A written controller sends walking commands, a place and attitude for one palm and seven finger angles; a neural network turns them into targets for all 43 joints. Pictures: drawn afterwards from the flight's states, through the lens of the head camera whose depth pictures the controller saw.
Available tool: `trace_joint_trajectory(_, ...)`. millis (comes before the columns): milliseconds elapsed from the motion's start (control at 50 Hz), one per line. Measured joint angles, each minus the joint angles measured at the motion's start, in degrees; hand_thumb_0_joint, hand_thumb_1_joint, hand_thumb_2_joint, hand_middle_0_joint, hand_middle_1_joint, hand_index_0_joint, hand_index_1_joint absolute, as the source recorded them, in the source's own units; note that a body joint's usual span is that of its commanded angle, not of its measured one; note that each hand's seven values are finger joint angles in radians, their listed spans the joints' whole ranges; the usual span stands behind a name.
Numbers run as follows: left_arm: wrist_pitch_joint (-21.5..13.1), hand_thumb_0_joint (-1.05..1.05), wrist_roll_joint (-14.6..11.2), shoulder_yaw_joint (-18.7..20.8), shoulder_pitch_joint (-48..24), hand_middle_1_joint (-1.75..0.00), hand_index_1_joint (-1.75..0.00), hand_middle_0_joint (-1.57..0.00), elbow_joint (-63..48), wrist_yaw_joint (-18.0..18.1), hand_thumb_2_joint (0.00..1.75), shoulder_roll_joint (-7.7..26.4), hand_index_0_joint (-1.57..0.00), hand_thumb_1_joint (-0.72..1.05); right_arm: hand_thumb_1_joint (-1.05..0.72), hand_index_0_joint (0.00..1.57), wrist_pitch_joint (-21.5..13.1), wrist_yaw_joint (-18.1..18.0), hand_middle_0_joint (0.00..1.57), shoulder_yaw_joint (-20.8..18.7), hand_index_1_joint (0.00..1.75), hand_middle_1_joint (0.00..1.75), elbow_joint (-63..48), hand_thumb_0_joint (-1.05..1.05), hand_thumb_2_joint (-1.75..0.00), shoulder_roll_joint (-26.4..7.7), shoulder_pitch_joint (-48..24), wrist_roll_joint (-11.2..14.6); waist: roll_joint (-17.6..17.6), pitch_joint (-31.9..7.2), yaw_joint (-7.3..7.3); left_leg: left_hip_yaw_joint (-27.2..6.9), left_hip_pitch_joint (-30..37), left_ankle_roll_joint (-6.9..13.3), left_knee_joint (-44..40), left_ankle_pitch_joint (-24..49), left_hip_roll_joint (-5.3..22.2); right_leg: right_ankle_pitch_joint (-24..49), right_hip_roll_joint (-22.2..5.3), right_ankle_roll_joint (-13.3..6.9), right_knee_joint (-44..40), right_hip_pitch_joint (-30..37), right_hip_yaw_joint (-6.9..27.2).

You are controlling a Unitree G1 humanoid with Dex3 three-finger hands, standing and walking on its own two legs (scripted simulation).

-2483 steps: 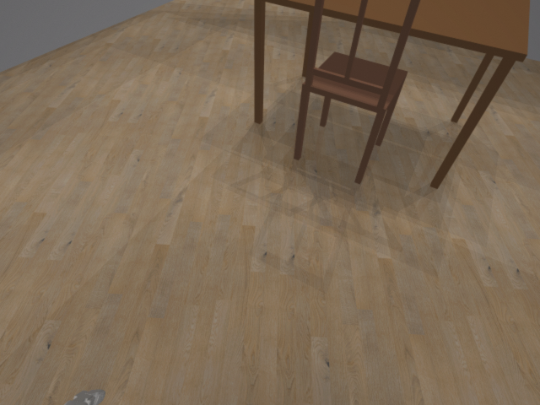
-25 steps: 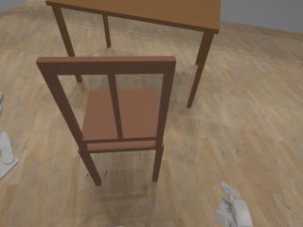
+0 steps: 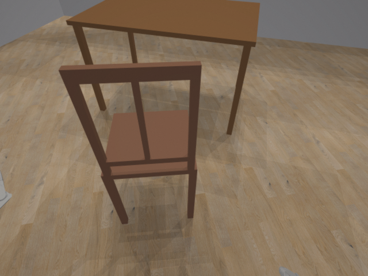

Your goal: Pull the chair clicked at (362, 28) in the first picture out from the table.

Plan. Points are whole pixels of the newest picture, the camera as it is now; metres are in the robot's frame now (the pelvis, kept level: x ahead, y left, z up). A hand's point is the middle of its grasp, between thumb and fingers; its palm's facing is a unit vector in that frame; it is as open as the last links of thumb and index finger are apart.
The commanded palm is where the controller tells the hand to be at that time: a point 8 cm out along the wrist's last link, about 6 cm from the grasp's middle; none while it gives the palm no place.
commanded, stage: stop stepping back and stand still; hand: left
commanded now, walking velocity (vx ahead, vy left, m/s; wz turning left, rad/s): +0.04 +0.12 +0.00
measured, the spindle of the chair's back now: (142, 125) +0.59 +0.17 -0.03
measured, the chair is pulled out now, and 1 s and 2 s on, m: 0.64 0.64 0.64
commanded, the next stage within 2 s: let the arm hang, fingers relaxed in 0.14 s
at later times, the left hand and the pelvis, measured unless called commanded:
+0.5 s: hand out of the picture +0.11 +0.16 -0.14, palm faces +0.02 -0.99 -0.17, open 7.4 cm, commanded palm none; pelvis +0.01 +0.00 +0.00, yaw +4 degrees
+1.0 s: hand out of the picture +0.01 +0.17 -0.15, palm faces +0.10 -0.98 -0.19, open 7.4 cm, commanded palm none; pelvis +0.03 +0.00 +0.02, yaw +4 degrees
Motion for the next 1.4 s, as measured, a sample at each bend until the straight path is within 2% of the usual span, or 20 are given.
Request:
trace_joint_trajectory(40,-0.3,0.01,-0.1,-1.2,-3.1,-0.30,-0.30,-0.21,2.7,-0.3,0.90,-1.4,-0.21,0.88,-0.90,0.21,0.8,0.2,0.20,-0.6,0.30,0.30,1.9,0.01,-0.90,-0.9,-1.6,0.3,2.8,1.7,0.58,-1.7,-3.1,0.5,8.7,-3.9,0.2,1.0,1.2,-1.1,0.7,0.2,-1.3)
trace_joint_trajectory(80,0.2,0.01,-0.6,-2.6,-4.7,-0.30,-0.30,-0.21,5.1,-0.4,0.90,-3.3,-0.21,0.88,-0.90,0.21,2.1,0.6,0.20,-1.1,0.30,0.30,3.6,0.01,-0.90,-1.0,-2.6,0.6,2.3,2.0,1.41,-1.4,-5.2,0.3,17.4,-3.9,-1.5,0.8,0.7,-1.4,0.3,1.2,-0.8)
trace_joint_trajectory(120,0.7,0.01,-0.8,-3.5,-4.5,-0.30,-0.30,-0.21,6.7,-0.3,0.90,-5.2,-0.21,0.88,-0.90,0.21,3.0,0.8,0.20,-0.9,0.30,0.30,3.8,0.01,-0.90,-1.0,-3.4,0.5,0.9,2.0,1.45,0.3,-5.3,0.4,19.0,-2.8,-2.0,1.4,-0.2,-1.2,-1.4,2.4,0.3)
trace_joint_trajectory(160,1.5,0.01,-0.7,-4.3,-4.1,-0.30,-0.30,-0.21,7.0,0.0,0.90,-6.2,-0.21,0.88,-0.90,0.21,3.1,0.4,0.20,-0.5,0.30,0.30,2.8,0.02,-0.90,-0.8,-3.9,0.3,-0.8,2.2,1.10,2.1,-3.0,0.9,12.4,-1.7,-1.4,2.1,-1.2,-0.9,-2.8,3.4,0.9)
trace_joint_trajectory(220,1.9,0.01,-0.8,-5.6,-3.4,-0.30,-0.30,-0.21,3.5,0.5,0.90,-6.0,-0.21,0.88,-0.90,0.21,1.7,-0.4,0.20,-0.4,0.30,0.30,0.4,0.02,-0.90,-1.1,-4.6,-0.1,-2.0,3.4,0.53,2.8,3.1,1.5,-3.1,0.8,-0.2,1.4,-1.6,-0.3,-2.2,4.0,0.6)
trace_joint_trajectory(240,1.8,0.01,-0.9,-5.9,-3.2,-0.30,-0.30,-0.21,1.6,0.6,0.90,-5.7,-0.21,0.88,-0.90,0.21,1.1,-0.6,0.20,-0.7,0.30,0.30,-0.5,0.02,-0.90,-1.5,-4.9,-0.2,-1.6,3.8,0.39,2.2,4.7,1.4,-7.0,3.3,0.4,0.7,-1.3,0.0,-1.1,3.7,0.3)
trace_joint_trajectory(260,0.5,0.01,0.0,-7.0,-4.4,-0.30,-0.30,-0.21,3.2,0.1,0.90,-5.3,-0.21,0.88,-0.90,0.21,-0.3,0.2,0.20,-1.6,0.30,0.30,0.0,0.01,-0.90,-1.6,-5.6,-0.2,-1.8,3.9,0.36,2.1,3.9,0.5,-6.7,5.0,0.0,0.0,-1.9,0.4,1.7,2.1,0.3)
trace_joint_trajectory(280,1.3,0.01,1.0,-9.1,-6.9,-0.30,-0.30,-0.21,7.1,-1.2,0.90,-5.4,-0.21,0.89,-0.90,0.20,-0.3,1.3,0.20,-2.2,0.30,0.30,0.4,0.01,-0.90,-1.9,-6.1,-0.6,-1.8,3.6,0.46,2.0,2.6,0.1,-5.6,5.1,-0.6,-2.8,-2.3,0.9,5.8,-0.4,1.2)
trace_joint_trajectory(320,6.7,0.00,1.8,-14.0,-13.1,-0.30,-0.30,-0.21,19.3,-3.9,0.90,-7.6,-0.20,0.89,-0.91,0.20,2.0,2.5,0.20,-2.3,0.30,0.30,1.2,0.01,-0.90,-2.9,-7.0,-1.8,-0.6,2.3,-0.04,0.9,0.6,0.1,-4.6,4.9,-1.6,-9.0,-1.7,1.8,15.3,-5.5,3.8)
trace_joint_trajectory(360,12.1,0.00,2.1,-18.0,-18.4,-0.30,-0.30,-0.20,33.5,-5.5,0.90,-10.4,-0.20,0.89,-0.91,0.20,4.0,3.1,0.20,-1.5,0.30,0.30,2.2,0.01,-0.90,-3.0,-7.9,-2.8,0.2,2.3,-0.56,-0.1,0.1,0.3,-5.1,5.3,-2.3,-10.6,-1.2,2.2,19.8,-8.3,5.4)
trace_joint_trajectory(400,15.5,0.00,2.2,-21.4,-21.2,-0.30,-0.30,-0.20,46.1,-6.8,0.90,-12.7,-0.19,0.90,-0.91,0.20,5.3,3.4,0.20,-0.4,0.30,0.30,3.5,0.01,-0.90,-2.2,-8.7,-3.1,-0.4,3.2,-0.59,-0.1,0.6,0.0,-5.4,5.6,-2.7,-7.7,-1.1,2.1,15.5,-7.7,6.0)
trace_joint_trajectory(440,16.7,0.00,2.3,-24.7,-21.2,-0.30,-0.30,-0.20,55.8,-7.6,0.90,-14.3,-0.19,0.90,-0.91,0.20,6.0,3.5,0.20,0.5,0.30,0.30,4.8,0.01,-0.90,-0.7,-9.0,-2.7,-2.4,4.2,-0.30,0.8,0.6,-0.6,-4.0,4.7,-3.4,0.3,-1.3,1.6,5.5,-4.5,6.8)
trace_joint_trajectory(460,16.9,0.00,2.3,-26.2,-20.8,-0.30,-0.30,-0.20,60.5,-7.8,0.90,-15.5,-0.19,0.91,-0.91,0.20,6.4,3.5,0.20,0.7,0.30,0.30,5.8,0.01,-0.90,-0.1,-9.1,-2.4,-2.5,5.1,-0.26,0.9,0.7,-0.9,-2.8,3.9,-3.1,2.8,-0.9,0.8,4.8,-4.0,6.9)
trace_joint_trajectory(500,17.6,0.00,2.2,-29.3,-19.2,-0.30,-0.30,-0.20,68.9,-8.4,0.90,-18.3,-0.19,0.91,-0.91,0.20,7.4,3.4,0.20,0.8,0.30,0.30,8.2,0.01,-0.90,0.5,-8.4,-1.9,-1.4,6.1,-0.89,-0.5,1.5,-1.1,-2.0,2.6,-2.3,1.9,0.0,-0.3,4.7,-2.5,5.6)
trace_joint_trajectory(540,16.1,-0.04,0.4,-27.1,-17.9,-0.30,-0.30,-0.21,72.7,-7.0,0.90,-19.4,-0.20,0.97,-0.91,0.20,8.0,3.1,0.20,0.7,0.30,0.30,11.0,0.01,-0.90,1.3,-6.5,-1.7,-0.8,6.4,-0.37,-2.1,1.9,-1.1,-2.8,3.3,-1.6,1.4,0.8,-0.9,2.5,-0.9,4.1)
trace_joint_trajectory(600,15.4,-0.07,1.1,-26.5,-17.2,-0.30,-0.30,-0.21,77.0,-6.8,0.90,-17.2,-0.21,1.01,-0.94,0.21,8.3,2.1,0.20,-0.1,0.30,0.30,15.4,0.00,-0.90,1.6,-4.3,-1.8,-1.1,6.9,0.95,-2.4,3.4,-1.8,-5.4,4.2,-1.1,2.6,1.3,-1.0,-0.9,0.9,3.7)
trace_joint_trajectory(680,15.6,-0.05,1.0,-26.9,-16.1,-0.30,-0.30,-0.21,82.6,-6.7,0.90,-15.3,-0.20,0.99,-0.94,0.20,7.7,1.7,0.20,0.1,0.30,0.30,19.4,0.00,-0.90,0.9,-1.4,-1.7,-0.6,7.0,1.40,-2.0,5.6,-1.7,-9.2,5.4,-0.9,4.4,1.5,-0.8,-5.0,3.0,4.2)
trace_joint_trajectory(800,15.5,-0.02,0.7,-27.8,-14.9,-0.30,-0.30,-0.20,87.8,-6.5,0.90,-15.0,-0.20,0.94,-0.92,0.20,7.3,1.2,0.20,0.7,0.30,0.30,23.0,0.00,-0.90,1.1,0.8,-1.2,-0.1,7.1,1.25,-1.4,8.2,-1.5,-12.3,6.4,-1.0,5.3,1.3,-0.6,-7.6,5.3,4.8)
trace_joint_trajectory(1060,15.0,0.00,1.0,-29.1,-16.3,-0.30,-0.30,-0.20,90.3,-6.2,0.90,-20.0,-0.20,0.91,-0.91,0.20,6.8,1.1,0.20,1.4,0.30,0.30,24.6,0.00,-0.90,4.6,0.2,-1.2,0.3,5.3,1.07,-0.9,9.6,-1.2,-13.5,7.0,-1.2,5.8,1.1,-0.4,-8.3,6.3,5.3)
trace_joint_trajectory(1400,14.6,0.00,0.9,-28.4,-14.3,-0.30,-0.30,-0.20,90.4,-6.1,0.90,-20.6,-0.20,0.91,-0.91,0.20,6.6,0.7,0.20,0.9,0.30,0.30,24.8,0.00,-0.90,5.3,1.0,-1.2,-0.3,5.4,1.16,-0.9,8.8,-1.2,-12.8,6.7,-1.0,5.9,1.3,-0.4,-8.2,5.8,5.3)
